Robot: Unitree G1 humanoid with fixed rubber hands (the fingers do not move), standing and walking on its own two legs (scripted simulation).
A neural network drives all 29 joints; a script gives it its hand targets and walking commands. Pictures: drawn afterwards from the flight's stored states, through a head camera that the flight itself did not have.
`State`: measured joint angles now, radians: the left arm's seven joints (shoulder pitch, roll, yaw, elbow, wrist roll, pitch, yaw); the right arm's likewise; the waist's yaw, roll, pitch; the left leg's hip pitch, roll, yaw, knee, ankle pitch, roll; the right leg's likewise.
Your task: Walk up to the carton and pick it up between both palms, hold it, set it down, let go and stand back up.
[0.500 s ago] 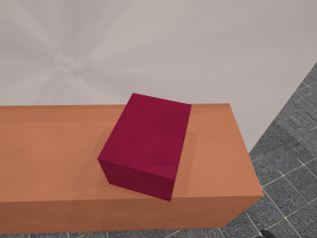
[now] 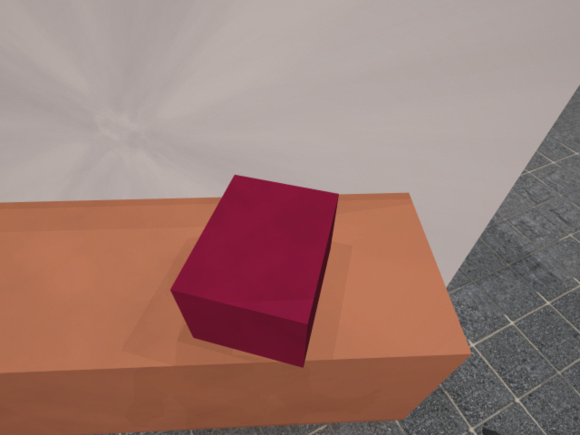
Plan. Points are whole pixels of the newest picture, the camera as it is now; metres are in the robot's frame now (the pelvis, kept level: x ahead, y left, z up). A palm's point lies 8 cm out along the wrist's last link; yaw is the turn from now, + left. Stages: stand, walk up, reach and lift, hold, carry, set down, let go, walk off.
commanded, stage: walk up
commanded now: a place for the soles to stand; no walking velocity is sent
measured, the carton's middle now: (266, 265) +0.45 +0.05 -0.13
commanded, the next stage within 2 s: reach and lift in 0.34 s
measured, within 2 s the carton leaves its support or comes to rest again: neither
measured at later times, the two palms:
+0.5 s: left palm (90, 431) +0.16 +0.30 -0.12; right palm out of the picture +0.14 -0.28 -0.12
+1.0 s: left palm out of the picture +0.14 +0.31 -0.10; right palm out of the picture +0.09 -0.21 -0.08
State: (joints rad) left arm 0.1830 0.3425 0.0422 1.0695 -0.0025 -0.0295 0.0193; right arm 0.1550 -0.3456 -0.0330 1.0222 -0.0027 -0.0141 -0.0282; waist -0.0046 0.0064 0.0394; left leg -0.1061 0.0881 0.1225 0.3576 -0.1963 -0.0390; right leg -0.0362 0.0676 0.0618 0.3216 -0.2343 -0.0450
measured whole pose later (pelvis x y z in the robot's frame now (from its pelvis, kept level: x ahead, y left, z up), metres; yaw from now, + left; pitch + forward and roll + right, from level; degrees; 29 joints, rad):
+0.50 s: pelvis -0.03 +0.00 -0.03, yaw +3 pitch +0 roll +0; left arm -0.10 0.38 0.06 0.65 0.09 0.44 -0.01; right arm -0.02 -0.30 -0.14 0.94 -0.02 -0.05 0.03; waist -0.03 -0.05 0.16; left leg -0.38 0.06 0.04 0.70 -0.31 -0.04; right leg -0.31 0.03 -0.02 0.71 -0.40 -0.04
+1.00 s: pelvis -0.05 +0.04 -0.02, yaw +1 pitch -3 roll -2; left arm 0.09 0.34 0.07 0.43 0.05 0.35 -0.01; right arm 0.17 -0.15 -0.11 0.72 0.01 -0.17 -0.03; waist -0.04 -0.07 0.12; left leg -0.31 0.06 0.07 0.64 -0.28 0.02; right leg -0.22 0.03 0.01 0.57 -0.30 0.01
